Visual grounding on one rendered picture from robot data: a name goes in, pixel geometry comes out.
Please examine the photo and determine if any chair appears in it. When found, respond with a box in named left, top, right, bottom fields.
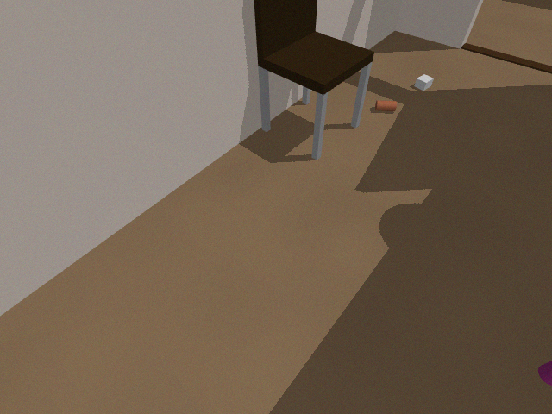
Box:
left=254, top=0, right=374, bottom=160

